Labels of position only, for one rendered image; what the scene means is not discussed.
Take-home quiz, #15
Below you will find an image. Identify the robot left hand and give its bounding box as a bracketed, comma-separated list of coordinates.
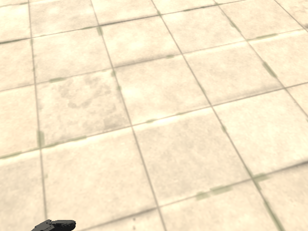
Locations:
[31, 219, 76, 231]

